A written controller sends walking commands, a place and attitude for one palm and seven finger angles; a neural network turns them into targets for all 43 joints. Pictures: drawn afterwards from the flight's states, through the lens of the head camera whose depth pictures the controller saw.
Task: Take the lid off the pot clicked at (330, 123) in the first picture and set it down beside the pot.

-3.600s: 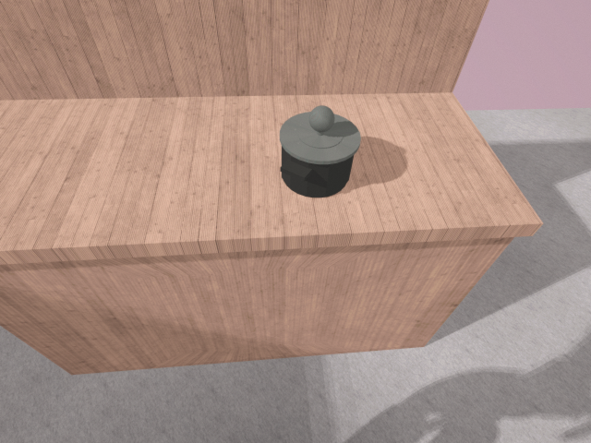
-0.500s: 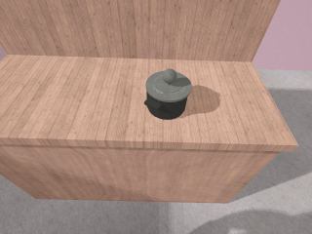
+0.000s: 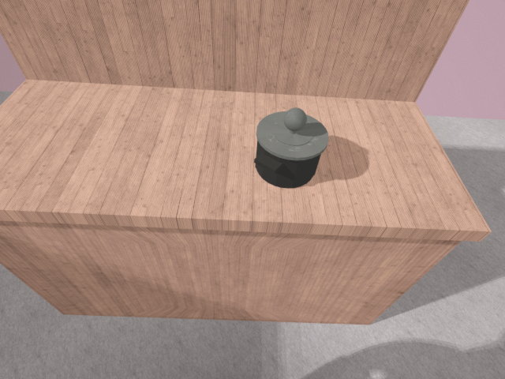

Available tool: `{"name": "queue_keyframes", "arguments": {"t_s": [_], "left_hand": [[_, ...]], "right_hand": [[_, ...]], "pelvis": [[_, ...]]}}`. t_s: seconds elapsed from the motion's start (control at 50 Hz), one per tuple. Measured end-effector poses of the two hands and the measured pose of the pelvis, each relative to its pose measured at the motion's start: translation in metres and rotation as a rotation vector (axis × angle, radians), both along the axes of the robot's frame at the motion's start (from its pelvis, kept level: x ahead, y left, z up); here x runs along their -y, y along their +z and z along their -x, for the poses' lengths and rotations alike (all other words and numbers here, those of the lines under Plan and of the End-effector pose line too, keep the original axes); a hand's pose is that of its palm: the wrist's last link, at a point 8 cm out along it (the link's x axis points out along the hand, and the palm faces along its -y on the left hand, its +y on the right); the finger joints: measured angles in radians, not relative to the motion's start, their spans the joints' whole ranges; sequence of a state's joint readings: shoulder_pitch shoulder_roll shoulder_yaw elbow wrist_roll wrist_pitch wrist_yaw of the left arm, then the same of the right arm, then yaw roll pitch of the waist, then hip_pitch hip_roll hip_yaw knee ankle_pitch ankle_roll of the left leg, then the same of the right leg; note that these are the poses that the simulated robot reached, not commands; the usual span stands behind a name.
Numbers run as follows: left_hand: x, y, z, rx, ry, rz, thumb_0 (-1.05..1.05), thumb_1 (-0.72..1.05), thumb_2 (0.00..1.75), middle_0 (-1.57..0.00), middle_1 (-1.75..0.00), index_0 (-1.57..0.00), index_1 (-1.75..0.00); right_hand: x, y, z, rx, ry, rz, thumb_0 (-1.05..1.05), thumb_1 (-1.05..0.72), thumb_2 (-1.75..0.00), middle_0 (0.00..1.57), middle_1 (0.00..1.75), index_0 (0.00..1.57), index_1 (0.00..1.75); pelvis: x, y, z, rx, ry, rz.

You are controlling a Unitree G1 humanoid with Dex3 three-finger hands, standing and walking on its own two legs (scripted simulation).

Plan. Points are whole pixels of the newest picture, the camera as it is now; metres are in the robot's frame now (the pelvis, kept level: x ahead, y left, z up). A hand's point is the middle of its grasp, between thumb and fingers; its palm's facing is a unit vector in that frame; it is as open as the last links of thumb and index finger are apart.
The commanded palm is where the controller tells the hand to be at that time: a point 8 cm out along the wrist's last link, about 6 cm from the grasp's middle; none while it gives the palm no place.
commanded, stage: look again from close up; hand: left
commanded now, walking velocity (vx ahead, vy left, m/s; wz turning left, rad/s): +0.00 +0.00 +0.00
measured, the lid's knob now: (295, 119) +0.59 -0.04 +0.09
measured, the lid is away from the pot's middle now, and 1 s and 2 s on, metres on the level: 0.00 0.00 0.00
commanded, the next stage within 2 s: shuffle to correct the standing spot in 0.48 s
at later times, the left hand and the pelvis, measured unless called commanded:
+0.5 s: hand out of the picture -0.04 +0.17 -0.18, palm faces +0.03 -0.98 -0.18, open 7.4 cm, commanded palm none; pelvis -0.02 +0.00 +0.00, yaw +0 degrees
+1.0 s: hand out of the picture -0.03 +0.12 -0.18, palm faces +0.07 -0.98 -0.17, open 7.4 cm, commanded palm none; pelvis +0.01 -0.05 +0.00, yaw +0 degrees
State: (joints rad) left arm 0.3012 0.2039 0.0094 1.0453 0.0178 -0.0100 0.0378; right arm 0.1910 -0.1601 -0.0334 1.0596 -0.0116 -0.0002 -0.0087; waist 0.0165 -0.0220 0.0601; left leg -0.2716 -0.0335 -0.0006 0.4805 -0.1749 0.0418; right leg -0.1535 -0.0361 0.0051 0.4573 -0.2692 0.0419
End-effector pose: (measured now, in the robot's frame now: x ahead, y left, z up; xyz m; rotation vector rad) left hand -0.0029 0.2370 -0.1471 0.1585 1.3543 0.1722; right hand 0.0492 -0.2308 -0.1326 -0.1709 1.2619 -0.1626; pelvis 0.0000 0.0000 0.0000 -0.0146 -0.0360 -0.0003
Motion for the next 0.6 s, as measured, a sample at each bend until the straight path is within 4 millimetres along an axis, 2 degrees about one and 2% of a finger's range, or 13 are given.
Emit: {"name": "queue_keyframes", "arguments": {"t_s": [0.3,0.6], "left_hand": [[0.009,0.000,0.037,-0.057,0.008,0.019,0.01,0.91,0.90,-0.20,-0.30,-0.20,-0.30],[0.024,0.000,0.040,-0.053,0.011,0.033,0.01,0.91,0.90,-0.20,-0.30,-0.20,-0.30]], "right_hand": [[-0.001,-0.004,0.043,-0.068,-0.027,-0.013,0.01,-0.92,-0.90,0.20,0.30,0.20,0.30],[-0.003,-0.008,0.070,-0.118,-0.051,-0.036,0.01,-0.92,-0.90,0.20,0.30,0.20,0.30]], "pelvis": [[0.001,0.001,0.015,-0.001,0.000,-0.003],[0.008,0.001,0.021,-0.006,0.001,-0.006]]}}
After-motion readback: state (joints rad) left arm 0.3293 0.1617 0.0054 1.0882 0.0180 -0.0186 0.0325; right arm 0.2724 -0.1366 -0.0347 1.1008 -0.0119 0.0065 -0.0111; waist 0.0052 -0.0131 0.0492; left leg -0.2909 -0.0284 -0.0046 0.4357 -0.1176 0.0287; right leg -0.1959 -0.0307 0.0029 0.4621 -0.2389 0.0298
